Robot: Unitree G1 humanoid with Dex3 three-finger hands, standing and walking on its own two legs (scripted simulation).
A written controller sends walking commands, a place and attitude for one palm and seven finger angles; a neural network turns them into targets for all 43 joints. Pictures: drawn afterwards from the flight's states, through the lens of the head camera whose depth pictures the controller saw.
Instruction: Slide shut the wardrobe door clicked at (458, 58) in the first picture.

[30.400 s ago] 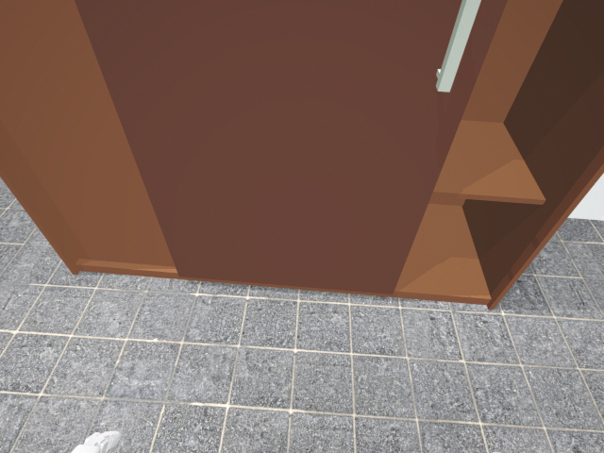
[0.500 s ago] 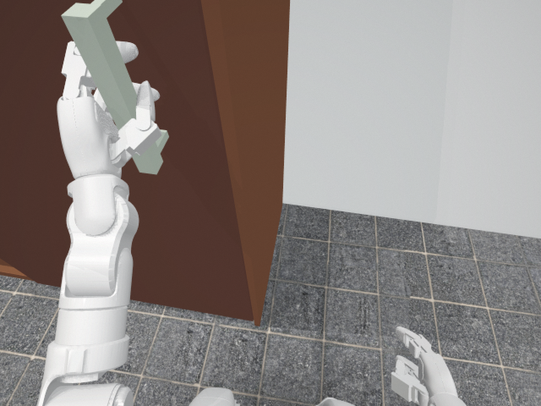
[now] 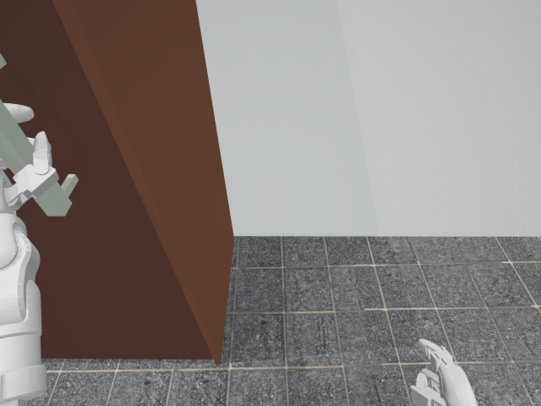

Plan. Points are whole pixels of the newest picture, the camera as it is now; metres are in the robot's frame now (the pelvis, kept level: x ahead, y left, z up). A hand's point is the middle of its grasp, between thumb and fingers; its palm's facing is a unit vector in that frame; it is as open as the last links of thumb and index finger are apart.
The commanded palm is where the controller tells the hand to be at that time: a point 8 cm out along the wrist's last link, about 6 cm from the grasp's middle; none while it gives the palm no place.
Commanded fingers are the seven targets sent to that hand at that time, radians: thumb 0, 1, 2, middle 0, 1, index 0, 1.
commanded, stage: stop walking and hold the door there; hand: left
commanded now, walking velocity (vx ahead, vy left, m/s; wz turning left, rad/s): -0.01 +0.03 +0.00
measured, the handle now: (29, 142) +0.36 +0.32 +0.23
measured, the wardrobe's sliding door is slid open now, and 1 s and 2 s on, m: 0.00 0.00 0.00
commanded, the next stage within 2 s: none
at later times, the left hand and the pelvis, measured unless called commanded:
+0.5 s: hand (42, 167) +0.33 +0.30 +0.22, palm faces +0.48 -0.86 -0.18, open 6.2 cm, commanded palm +0.29 +0.32 +0.21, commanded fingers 0.00 0.90 0.90 -0.45 -1.40 -0.45 -1.40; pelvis +0.01 +0.03 +0.01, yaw -4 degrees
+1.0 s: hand (43, 167) +0.33 +0.30 +0.22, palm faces +0.49 -0.85 -0.18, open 6.2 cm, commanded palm +0.29 +0.33 +0.21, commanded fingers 0.00 0.90 0.90 -0.45 -1.40 -0.45 -1.40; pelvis +0.01 +0.03 +0.00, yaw -2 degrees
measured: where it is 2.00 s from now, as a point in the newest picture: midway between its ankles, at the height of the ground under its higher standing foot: outside the picture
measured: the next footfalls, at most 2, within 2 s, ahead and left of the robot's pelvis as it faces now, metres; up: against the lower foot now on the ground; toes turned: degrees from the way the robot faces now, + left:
right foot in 1.36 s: +0.02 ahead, -0.06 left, +0.00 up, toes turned -6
